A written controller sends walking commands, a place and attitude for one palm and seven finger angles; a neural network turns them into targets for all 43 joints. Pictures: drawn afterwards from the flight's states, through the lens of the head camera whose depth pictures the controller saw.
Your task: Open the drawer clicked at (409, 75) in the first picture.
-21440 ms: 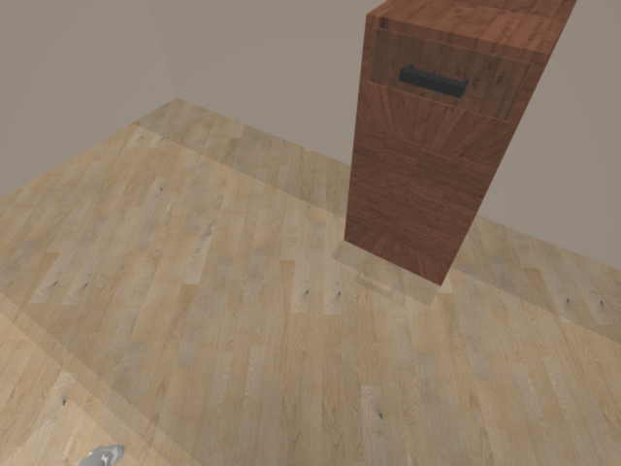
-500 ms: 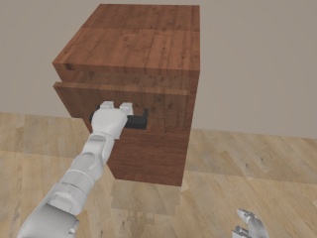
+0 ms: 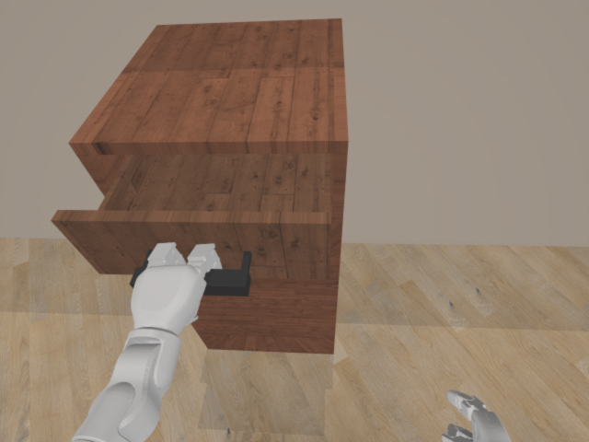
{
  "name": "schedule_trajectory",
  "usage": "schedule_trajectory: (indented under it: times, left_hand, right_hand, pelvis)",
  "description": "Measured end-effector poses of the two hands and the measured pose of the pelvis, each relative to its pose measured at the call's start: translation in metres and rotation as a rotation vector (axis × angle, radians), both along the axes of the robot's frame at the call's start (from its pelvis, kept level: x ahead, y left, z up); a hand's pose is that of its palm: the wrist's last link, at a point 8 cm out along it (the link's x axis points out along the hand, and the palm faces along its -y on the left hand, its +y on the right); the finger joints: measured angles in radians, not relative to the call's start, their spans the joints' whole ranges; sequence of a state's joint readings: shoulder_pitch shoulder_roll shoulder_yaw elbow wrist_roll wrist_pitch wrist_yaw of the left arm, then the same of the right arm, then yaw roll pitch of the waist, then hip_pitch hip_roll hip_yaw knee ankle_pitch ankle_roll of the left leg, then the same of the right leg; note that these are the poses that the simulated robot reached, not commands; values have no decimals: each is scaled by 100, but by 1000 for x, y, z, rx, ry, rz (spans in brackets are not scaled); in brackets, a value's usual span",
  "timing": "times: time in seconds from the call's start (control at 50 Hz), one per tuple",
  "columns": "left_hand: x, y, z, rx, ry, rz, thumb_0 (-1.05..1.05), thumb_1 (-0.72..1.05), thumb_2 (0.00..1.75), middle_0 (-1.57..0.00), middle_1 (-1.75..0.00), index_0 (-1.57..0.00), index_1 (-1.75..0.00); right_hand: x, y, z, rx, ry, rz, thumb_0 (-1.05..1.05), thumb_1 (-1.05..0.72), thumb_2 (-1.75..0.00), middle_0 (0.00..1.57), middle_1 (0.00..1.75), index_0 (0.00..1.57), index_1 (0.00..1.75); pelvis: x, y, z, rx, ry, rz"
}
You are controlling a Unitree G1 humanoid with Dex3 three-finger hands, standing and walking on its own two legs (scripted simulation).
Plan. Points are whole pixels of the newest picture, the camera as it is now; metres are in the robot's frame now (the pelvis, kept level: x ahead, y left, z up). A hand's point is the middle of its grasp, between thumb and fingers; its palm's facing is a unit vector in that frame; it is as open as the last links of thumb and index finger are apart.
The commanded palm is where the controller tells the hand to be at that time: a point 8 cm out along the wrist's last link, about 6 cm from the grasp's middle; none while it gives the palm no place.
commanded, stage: pull the drawer open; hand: left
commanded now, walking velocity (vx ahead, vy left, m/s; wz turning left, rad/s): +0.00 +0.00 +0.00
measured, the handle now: (195, 268) +0.35 +0.16 +0.04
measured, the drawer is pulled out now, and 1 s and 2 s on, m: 0.14 0.27 0.30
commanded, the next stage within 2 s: open the thumb to release the handle in 1.30 s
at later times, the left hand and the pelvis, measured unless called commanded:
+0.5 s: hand (176, 349) +0.24 +0.17 +0.02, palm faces +0.02 -0.08 -1.00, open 6.0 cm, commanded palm +0.21 +0.18 +0.08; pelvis -0.01 -0.02 -0.01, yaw +3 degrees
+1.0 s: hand (159, 415) +0.16 +0.17 +0.02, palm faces +0.02 -0.13 -0.99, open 6.0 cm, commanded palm +0.11 +0.18 +0.08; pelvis -0.02 -0.02 -0.02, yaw +0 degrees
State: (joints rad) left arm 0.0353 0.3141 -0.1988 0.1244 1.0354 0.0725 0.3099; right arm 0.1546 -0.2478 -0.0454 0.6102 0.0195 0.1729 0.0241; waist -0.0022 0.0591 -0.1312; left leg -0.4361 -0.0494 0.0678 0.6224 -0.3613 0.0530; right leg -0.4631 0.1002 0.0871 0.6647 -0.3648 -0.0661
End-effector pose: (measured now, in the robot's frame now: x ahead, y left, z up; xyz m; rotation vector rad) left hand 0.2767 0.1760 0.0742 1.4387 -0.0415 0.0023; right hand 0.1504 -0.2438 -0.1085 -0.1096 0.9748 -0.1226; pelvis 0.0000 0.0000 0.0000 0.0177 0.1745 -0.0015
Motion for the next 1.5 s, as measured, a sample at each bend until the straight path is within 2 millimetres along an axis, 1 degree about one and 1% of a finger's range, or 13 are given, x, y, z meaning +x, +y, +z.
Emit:
schedule_trajectory:
  times: [0.16,0.24,0.3,0.4,0.54,0.68,0.82,0.88,0.96,1.22,1.32,1.42,1.5]
  left_hand:
    - [-38,0,1,-22,7,16,4,65,74,-26,-135,-41,-135]
    - [-57,0,1,-14,4,26,4,65,75,-26,-135,-41,-135]
    - [-63,-1,-1,25,-14,31,2,65,78,-28,-135,-41,-135]
    - [-62,-2,-1,42,-14,54,1,64,82,-30,-135,-41,-135]
    - [-60,-2,1,51,18,65,1,62,81,-33,-135,-41,-135]
    - [-67,-1,3,9,37,65,4,63,74,-30,-135,-41,-134]
    - [-97,0,3,-4,27,53,5,65,72,-26,-135,-41,-134]
    - [-112,0,2,-5,21,51,4,66,73,-26,-135,-41,-134]
    - [-129,0,2,-1,14,50,4,65,74,-26,-135,-41,-134]
    - [-166,0,4,11,32,88,2,63,74,-28,-135,-41,-135]
    - [-167,0,3,11,22,94,2,63,74,-28,-135,-41,-135]
    - [-167,1,3,18,17,89,1,63,74,-28,-135,-41,-135]
    - [-162,13,1,65,1,116,-1,62,77,-32,-135,-41,-134]
  right_hand:
    - [55,24,18,47,-154,106,1,-91,-90,20,30,20,30]
    - [72,34,22,57,-195,166,1,-91,-90,20,30,20,30]
    - [78,40,17,42,-185,208,0,-91,-90,20,30,20,30]
    - [74,45,8,48,-154,222,0,-91,-90,20,30,20,30]
    - [49,39,2,49,-114,205,1,-91,-90,20,30,20,30]
    - [23,13,7,40,-124,136,1,-91,-90,20,30,21,30]
    - [10,-16,8,-12,-119,98,1,-91,-90,20,30,20,30]
    - [10,-22,5,-28,-108,102,1,-91,-90,20,30,20,30]
    - [17,-18,0,-23,-105,124,1,-91,-90,20,30,20,30]
    - [52,26,-1,85,-192,243,1,-91,-90,20,30,20,30]
    - [56,27,1,78,-205,267,1,-91,-90,20,30,21,30]
    - [54,18,2,49,-196,262,1,-91,-90,20,30,21,30]
    - [49,8,-4,7,-158,248,1,-91,-90,20,30,21,30]
  pelvis:
    - [5,-2,-2,3,-15,2]
    - [5,-4,-4,3,-19,12]
    - [1,-6,-8,0,-24,31]
    - [-5,-11,-9,4,-39,48]
    - [-15,-19,-7,14,-59,52]
    - [-20,-25,-4,24,-58,13]
    - [-20,-25,-8,23,-40,-10]
    - [-19,-23,-10,22,-32,-9]
    - [-17,-22,-14,22,-22,-4]
    - [-14,-24,-21,26,-10,7]
    - [-14,-27,-22,27,-8,10]
    - [-14,-29,-22,29,-9,13]
    - [-19,-31,-22,25,-19,31]
